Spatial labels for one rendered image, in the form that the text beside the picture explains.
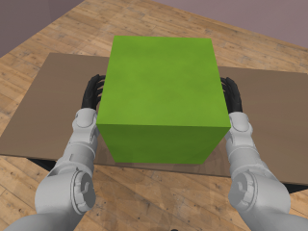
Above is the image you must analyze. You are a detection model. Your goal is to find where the carton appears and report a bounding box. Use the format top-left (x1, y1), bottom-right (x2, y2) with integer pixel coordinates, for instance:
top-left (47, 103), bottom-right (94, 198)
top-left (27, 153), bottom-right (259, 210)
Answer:
top-left (95, 36), bottom-right (232, 165)

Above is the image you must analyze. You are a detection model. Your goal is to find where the robot right hand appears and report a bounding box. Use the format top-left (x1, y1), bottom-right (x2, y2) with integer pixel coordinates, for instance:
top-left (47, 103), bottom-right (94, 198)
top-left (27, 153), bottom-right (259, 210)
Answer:
top-left (220, 77), bottom-right (243, 114)

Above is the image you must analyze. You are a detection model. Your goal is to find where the right robot upper arm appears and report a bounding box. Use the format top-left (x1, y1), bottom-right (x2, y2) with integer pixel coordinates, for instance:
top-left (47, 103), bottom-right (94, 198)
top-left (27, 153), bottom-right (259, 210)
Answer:
top-left (228, 171), bottom-right (308, 231)

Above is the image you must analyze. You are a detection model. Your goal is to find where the robot right forearm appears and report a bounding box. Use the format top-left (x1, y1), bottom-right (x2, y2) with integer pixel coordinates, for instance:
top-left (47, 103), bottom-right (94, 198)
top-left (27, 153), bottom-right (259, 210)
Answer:
top-left (224, 112), bottom-right (291, 213)

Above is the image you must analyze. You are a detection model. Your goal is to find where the robot left hand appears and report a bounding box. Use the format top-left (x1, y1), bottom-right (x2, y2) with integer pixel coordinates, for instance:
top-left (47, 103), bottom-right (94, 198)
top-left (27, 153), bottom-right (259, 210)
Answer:
top-left (81, 74), bottom-right (106, 110)

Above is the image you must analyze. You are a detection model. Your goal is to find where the robot left forearm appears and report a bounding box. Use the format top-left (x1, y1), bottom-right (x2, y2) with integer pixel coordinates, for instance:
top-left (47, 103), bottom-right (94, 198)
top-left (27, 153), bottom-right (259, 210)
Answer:
top-left (35, 108), bottom-right (100, 212)

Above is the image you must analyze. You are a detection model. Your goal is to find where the left robot upper arm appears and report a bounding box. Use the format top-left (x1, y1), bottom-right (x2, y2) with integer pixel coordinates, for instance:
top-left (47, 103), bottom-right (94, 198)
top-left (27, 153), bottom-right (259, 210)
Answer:
top-left (3, 170), bottom-right (96, 231)

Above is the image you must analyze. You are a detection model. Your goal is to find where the table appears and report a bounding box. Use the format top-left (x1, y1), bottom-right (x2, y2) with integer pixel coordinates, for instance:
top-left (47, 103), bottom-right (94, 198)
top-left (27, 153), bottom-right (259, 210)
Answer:
top-left (0, 52), bottom-right (308, 193)

